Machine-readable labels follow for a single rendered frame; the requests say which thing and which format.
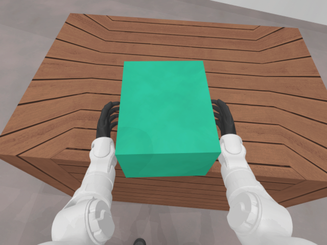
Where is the carton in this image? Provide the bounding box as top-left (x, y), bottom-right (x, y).
top-left (115, 61), bottom-right (221, 178)

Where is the right robot hand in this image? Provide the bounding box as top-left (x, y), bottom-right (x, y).
top-left (211, 99), bottom-right (236, 136)

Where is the right robot upper arm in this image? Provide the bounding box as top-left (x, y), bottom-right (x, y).
top-left (227, 191), bottom-right (317, 245)

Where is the left robot hand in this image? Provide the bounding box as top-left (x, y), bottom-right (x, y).
top-left (96, 102), bottom-right (120, 139)

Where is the left robot upper arm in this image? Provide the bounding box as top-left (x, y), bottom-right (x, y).
top-left (38, 199), bottom-right (115, 245)

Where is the robot left forearm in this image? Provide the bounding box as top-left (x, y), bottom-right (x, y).
top-left (52, 137), bottom-right (117, 240)

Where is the pedestal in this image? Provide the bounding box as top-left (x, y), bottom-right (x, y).
top-left (0, 13), bottom-right (327, 211)

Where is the robot right forearm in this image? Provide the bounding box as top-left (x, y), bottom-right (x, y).
top-left (218, 134), bottom-right (293, 230)

